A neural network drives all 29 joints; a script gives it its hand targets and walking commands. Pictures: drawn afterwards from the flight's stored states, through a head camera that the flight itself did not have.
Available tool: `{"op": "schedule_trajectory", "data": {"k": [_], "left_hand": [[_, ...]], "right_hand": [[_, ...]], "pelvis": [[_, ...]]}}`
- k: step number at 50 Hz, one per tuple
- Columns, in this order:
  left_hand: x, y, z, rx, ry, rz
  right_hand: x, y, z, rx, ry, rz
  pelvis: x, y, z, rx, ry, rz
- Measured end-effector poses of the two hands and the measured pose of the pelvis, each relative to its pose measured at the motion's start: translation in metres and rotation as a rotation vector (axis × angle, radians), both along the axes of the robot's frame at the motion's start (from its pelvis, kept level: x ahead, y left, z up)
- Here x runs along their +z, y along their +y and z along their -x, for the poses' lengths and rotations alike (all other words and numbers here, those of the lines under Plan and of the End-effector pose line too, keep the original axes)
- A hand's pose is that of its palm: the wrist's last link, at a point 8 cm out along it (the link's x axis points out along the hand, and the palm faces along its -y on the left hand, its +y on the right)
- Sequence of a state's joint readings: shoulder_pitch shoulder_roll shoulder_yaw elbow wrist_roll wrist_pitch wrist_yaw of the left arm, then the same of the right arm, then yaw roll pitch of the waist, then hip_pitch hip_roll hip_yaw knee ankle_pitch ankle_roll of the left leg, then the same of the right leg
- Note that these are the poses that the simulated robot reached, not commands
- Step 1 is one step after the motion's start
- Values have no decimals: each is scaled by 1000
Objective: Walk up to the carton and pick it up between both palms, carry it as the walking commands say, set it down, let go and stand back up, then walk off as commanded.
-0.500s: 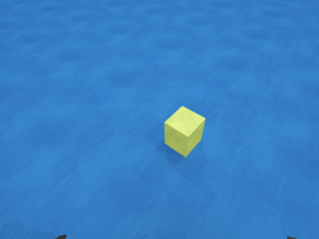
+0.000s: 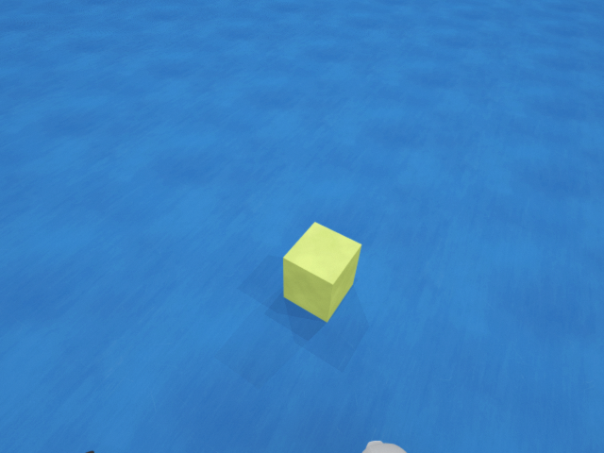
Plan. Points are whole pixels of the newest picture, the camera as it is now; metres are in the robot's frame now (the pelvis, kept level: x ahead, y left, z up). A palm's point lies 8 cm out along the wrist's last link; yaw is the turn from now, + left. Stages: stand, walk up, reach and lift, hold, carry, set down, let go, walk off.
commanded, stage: walk up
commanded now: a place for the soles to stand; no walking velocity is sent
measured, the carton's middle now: (320, 271) +0.87 -0.09 -0.66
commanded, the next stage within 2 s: none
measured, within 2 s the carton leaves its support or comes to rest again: neither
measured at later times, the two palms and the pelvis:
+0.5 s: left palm (113, 378) +0.27 +0.30 -0.09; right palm (537, 359) +0.28 -0.35 -0.08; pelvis +0.19 -0.03 -0.01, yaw -3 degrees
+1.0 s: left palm (148, 281) +0.45 +0.29 -0.10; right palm (533, 343) +0.31 -0.37 -0.09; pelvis +0.32 -0.03 -0.02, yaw -7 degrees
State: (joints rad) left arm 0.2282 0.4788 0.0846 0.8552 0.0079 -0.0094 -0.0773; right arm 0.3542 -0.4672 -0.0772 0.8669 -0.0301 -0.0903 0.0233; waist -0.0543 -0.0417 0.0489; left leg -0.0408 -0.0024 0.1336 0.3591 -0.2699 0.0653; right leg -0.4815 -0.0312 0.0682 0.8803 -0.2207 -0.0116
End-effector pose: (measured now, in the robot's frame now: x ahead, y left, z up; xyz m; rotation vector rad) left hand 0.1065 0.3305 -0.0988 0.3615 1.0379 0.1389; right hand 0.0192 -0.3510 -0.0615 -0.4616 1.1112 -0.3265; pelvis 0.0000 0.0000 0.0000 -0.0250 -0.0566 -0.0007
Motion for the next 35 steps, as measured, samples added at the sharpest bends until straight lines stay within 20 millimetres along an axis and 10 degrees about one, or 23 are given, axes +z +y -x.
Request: {"op": "schedule_trajectory", "data": {"k": [7,14,27,35], "left_hand": [[10,-31,-109,-97,-90,36],[8,-69,-209,-156,-179,10],[4,-20,-167,26,-17,-51],[-23,-10,-234,-40,-8,-2]], "right_hand": [[-13,6,-9,-55,88,-40],[-47,-11,-66,-86,112,-76],[-13,2,-282,161,-136,-75],[2,0,-317,104,-222,45]], "pelvis": [[-2,-5,-52,-28,17,3],[-24,-25,-116,-53,48,-1],[-13,-22,-203,-41,-10,-15],[-28,0,-258,-89,-11,-19]]}}
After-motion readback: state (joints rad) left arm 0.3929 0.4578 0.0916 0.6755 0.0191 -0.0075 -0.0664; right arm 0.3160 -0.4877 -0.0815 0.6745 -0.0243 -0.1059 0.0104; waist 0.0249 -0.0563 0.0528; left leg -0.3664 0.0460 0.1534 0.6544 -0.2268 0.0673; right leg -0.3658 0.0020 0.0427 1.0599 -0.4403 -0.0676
